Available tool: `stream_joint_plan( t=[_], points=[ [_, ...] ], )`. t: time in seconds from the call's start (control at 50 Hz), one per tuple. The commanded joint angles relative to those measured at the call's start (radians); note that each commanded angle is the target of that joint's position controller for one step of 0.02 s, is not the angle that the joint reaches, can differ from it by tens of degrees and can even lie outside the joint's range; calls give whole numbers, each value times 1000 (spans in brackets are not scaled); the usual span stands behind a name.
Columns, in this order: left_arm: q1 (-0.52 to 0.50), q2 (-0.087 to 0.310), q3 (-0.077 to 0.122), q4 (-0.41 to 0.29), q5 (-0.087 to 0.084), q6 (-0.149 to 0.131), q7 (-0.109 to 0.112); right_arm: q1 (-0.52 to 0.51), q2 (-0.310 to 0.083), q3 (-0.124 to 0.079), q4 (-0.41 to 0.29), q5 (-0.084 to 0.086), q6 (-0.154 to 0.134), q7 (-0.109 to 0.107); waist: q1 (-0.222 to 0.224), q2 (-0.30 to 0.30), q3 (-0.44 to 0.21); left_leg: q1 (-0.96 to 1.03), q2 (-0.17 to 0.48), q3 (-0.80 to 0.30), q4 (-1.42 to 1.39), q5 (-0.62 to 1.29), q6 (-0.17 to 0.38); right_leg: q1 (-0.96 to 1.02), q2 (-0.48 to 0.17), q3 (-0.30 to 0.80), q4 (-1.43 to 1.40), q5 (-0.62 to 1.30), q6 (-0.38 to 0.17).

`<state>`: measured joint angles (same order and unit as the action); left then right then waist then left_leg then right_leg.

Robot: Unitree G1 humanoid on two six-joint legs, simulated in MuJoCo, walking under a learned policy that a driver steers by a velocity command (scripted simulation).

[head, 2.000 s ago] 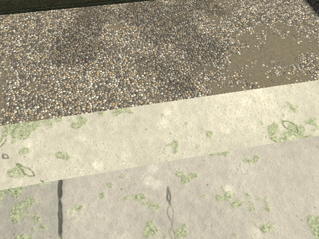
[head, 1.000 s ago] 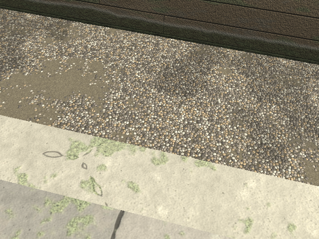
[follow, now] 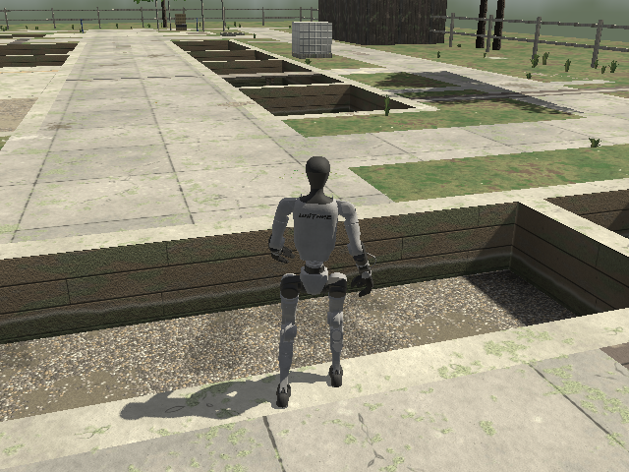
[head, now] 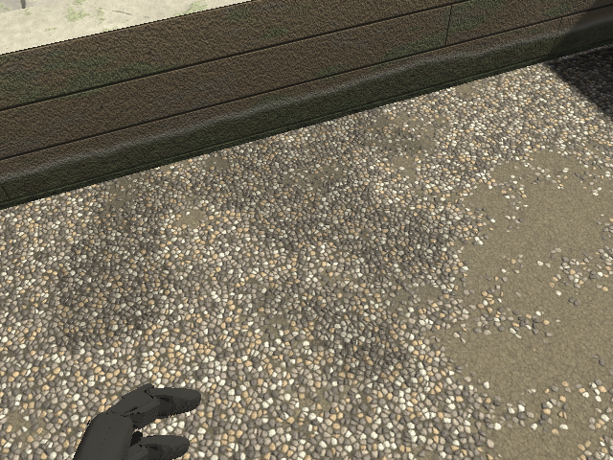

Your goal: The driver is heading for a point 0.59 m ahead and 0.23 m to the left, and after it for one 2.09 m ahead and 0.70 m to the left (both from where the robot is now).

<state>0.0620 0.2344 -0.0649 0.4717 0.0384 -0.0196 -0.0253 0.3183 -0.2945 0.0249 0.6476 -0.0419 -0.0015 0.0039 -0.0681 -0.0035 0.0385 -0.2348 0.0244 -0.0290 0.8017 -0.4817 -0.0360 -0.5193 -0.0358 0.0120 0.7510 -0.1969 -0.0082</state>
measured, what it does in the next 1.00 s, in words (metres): steps on the spot, turning left: left foot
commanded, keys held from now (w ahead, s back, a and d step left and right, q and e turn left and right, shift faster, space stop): w+q+shift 0.70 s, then w+shift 0.30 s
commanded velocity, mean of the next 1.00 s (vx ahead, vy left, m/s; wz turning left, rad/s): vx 1.00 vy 0.00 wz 0.66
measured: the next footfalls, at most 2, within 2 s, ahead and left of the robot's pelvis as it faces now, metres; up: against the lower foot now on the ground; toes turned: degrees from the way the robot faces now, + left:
left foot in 0.26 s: +0.09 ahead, +0.15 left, +0.00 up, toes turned +32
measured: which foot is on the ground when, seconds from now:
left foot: down 0.00-0.00, up 0.02-0.24, down 0.26-1.00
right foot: down 0.00-1.00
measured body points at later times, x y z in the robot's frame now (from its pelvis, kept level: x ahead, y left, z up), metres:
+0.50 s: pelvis +0.05 -0.01 +0.02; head +0.06 +0.01 +0.46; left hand +0.19 +0.29 -0.02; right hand +0.38 -0.10 +0.01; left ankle +0.07 +0.12 -0.70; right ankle +0.11 -0.12 -0.70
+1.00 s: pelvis +0.04 -0.03 +0.02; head +0.03 -0.01 +0.47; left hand +0.09 +0.28 -0.04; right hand +0.35 -0.05 +0.00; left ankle +0.05 +0.13 -0.70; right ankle +0.11 -0.11 -0.70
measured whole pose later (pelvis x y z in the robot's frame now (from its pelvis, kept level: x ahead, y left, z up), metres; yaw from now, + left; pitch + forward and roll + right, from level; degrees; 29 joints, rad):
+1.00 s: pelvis +0.04 -0.03 +0.02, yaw +38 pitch -3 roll -3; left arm 0.08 0.29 -0.08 0.50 0.06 -0.03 0.00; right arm 0.07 -0.23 0.09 0.41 -0.03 0.04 0.04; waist -0.01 -0.01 0.07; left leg -0.40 -0.01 -0.16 0.64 -0.19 -0.03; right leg -0.19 -0.08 -0.34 0.59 -0.33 -0.02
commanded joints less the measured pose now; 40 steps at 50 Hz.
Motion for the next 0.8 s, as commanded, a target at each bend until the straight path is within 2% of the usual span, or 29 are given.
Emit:
stream_joint_plan(
  t=[0.02,0.04,0.06,0.1,0.14,0.16,0.18,0.2,0.22,0.26,0.28,0.3,0.32,0.34,0.38,0.4,0.42,0.44,0.46,0.48,0.5,0.52,0.58,0.62,0.66,0.72,0.74,0.76,0.8],
  points=[
    [197,214,80,-54,14,2,5,14,-117,-24,-115,33,-36,-16,129,-317,-270,-388,-92,-72,439,-50,-9,531,-262,433,-265,224,-257],
    [177,190,78,-52,-3,-3,6,-39,-143,-44,-129,56,-36,-18,122,-224,-198,-413,-99,-111,562,-32,-18,389,-277,400,-284,132,-254],
    [150,161,70,-57,-4,-14,2,-71,-138,-49,-130,59,-22,-23,102,-158,-157,-424,-89,-116,631,-34,-14,314,-273,321,-275,181,-243],
    [61,96,46,-64,11,-29,-11,-64,-82,-36,-138,25,20,-30,51,-131,-110,-419,-42,-143,571,-59,-4,208,-271,197,-206,376,-221],
    [9,79,37,-73,21,-41,-26,-104,-63,-22,-173,6,47,-21,33,-114,-101,-411,5,-135,401,-92,-3,190,-283,139,-152,534,-198],
    [-10,107,46,-67,31,-37,-25,-122,-51,-6,-186,-7,40,-12,33,-88,-160,-357,35,-113,241,-73,0,232,-279,99,-142,610,-172],
    [3,148,64,-57,27,-30,-17,-143,-44,5,-192,-6,32,-4,53,-99,-211,-288,45,-76,138,30,9,258,-282,62,-139,628,-154],
    [-2,182,73,-55,40,-23,-4,-157,-42,14,-202,-11,38,0,62,-137,-250,-196,14,-26,138,150,15,246,-283,25,-140,608,-149],
    [-32,190,75,-56,50,-18,0,-134,-52,11,-198,-14,35,4,49,-145,-288,-105,-6,0,175,243,28,202,-300,12,-134,545,-148],
    [-111,173,64,-79,34,-10,3,-145,-66,9,-221,-27,42,15,22,-97,-256,-14,-21,3,20,328,69,150,-268,-66,-110,342,-81],
    [-97,150,59,-95,29,-4,8,-185,-101,4,-245,-33,47,22,57,-5,-216,-27,-15,-67,-82,526,98,149,-187,-118,-8,204,-26],
    [-39,136,47,-116,47,3,7,-286,-168,-6,-288,-20,57,32,120,179,-182,-93,5,-207,-174,665,165,129,-70,-158,68,15,36],
    [-63,132,35,-135,60,2,3,-337,-181,-10,-319,-12,68,38,106,252,-153,-166,45,-334,-261,621,214,127,-20,-160,95,-160,66],
    [-87,124,30,-150,63,-3,0,-373,-178,-8,-336,-17,79,39,102,256,-142,-194,63,-374,-319,586,223,147,1,-143,91,-228,73],
    [-48,113,22,-145,76,-18,-10,-442,-163,-3,-361,-13,90,32,135,182,-182,-172,45,-336,-316,571,183,240,-10,-110,-12,-84,61],
    [-48,122,23,-131,62,-20,-4,-406,-144,-2,-348,-7,82,17,108,125,-251,-133,31,-319,-283,463,155,306,-47,-103,-82,53,43],
    [-96,149,25,-133,71,-25,-3,-358,-112,11,-344,-3,69,22,63,-5,-269,-194,11,-285,-272,420,110,404,-82,-90,-112,105,15],
    [-94,146,25,-124,78,-17,0,-334,-108,14,-341,8,69,25,63,-57,-241,-228,-16,-258,-264,410,89,455,-91,-87,-134,111,5],
    [-89,147,25,-122,82,-13,2,-346,-109,12,-339,16,60,29,66,-69,-238,-231,-35,-234,-247,432,81,481,-108,-94,-155,119,-1],
    [-64,168,35,-101,80,-12,6,-372,-97,11,-345,23,59,24,75,-95,-243,-243,-34,-200,-210,468,86,525,-133,-105,-182,76,-17],
    [-121,167,29,-121,77,-4,4,-358,-82,18,-350,6,53,35,39,-108,-167,-254,-44,-147,-180,478,69,467,-166,-129,-213,88,-17],
    [-136,160,32,-124,68,0,11,-337,-83,15,-341,1,52,41,28,-94,-162,-239,-44,-143,-176,483,71,452,-173,-150,-220,33,-16],
    [-134,155,44,-121,44,12,24,-295,-109,-4,-334,16,56,56,16,18,-120,-246,-61,-203,-244,456,104,428,-124,-214,-194,-215,4],
    [-119,149,53,-123,42,18,26,-298,-136,-17,-346,24,59,65,27,111,-84,-305,-60,-311,-337,367,127,440,-64,-241,-130,-295,15],
    [-106,141,59,-126,50,12,20,-337,-143,-24,-369,27,58,71,52,153,-65,-372,-63,-401,-407,266,128,471,-24,-218,-101,-297,11],
    [-62,138,62,-110,70,-7,5,-395,-116,-16,-398,27,55,64,88,164,-110,-438,-75,-423,-451,148,99,591,-22,-166,-144,-206,-9],
    [-68,139,60,-105,75,-18,2,-398,-95,-11,-404,36,53,62,82,133,-128,-442,-77,-413,-452,100,81,628,-43,-152,-178,-191,-17],
    [-34,159,71,-80,67,-27,12,-399,-100,-17,-395,52,52,49,83,114,-193,-417,-69,-427,-463,34,83,671,-64,-121,-186,-186,-31],
    [-57,139,55,-84,68,-32,20,-387,-77,-5,-386,59,48,44,69,53,-158,-418,-71,-379,-434,-4,57,650,-114,-84,-254,-239,-55]
  ],
)
Velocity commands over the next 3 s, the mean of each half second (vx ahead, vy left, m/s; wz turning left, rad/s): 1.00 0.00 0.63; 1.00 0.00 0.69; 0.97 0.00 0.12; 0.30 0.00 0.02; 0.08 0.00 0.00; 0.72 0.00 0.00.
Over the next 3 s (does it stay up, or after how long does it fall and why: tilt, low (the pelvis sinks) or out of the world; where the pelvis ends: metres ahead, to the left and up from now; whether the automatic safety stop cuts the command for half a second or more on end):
stays up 0.08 0.01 0.03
